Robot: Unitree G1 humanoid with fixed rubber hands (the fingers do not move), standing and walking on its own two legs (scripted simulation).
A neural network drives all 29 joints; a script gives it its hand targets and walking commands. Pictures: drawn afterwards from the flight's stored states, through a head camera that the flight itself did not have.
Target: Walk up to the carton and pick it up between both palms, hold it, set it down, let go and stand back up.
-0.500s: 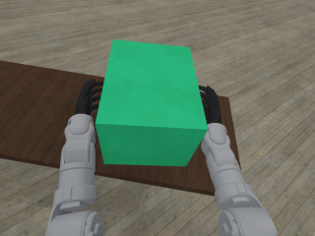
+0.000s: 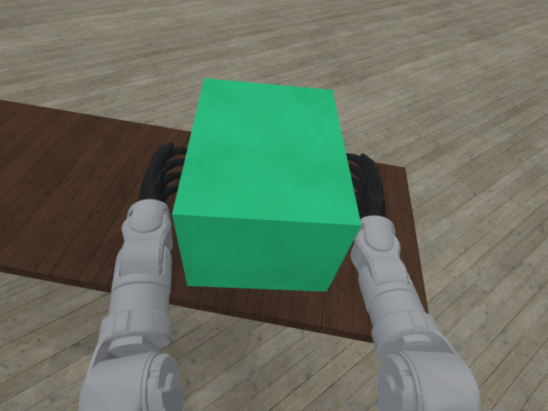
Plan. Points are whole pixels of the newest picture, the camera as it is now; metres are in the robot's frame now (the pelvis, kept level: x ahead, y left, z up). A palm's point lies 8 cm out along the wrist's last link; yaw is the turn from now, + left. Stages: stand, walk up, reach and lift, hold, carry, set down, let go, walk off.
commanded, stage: set down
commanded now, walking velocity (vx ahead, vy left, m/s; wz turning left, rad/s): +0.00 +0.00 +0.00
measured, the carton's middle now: (263, 182) +0.45 +0.01 +0.08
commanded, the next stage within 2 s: none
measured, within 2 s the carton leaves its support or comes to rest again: neither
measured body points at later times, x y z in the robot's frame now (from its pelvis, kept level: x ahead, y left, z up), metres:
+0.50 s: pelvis +0.00 +0.00 +0.00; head +0.03 +0.03 +0.45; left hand +0.41 +0.17 +0.08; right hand +0.40 -0.15 +0.09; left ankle +0.00 +0.11 -0.75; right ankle -0.01 -0.11 -0.75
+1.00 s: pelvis +0.02 +0.00 +0.00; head +0.08 +0.02 +0.44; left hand +0.44 +0.17 +0.04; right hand +0.43 -0.15 +0.05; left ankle +0.00 +0.11 -0.75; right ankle -0.01 -0.11 -0.75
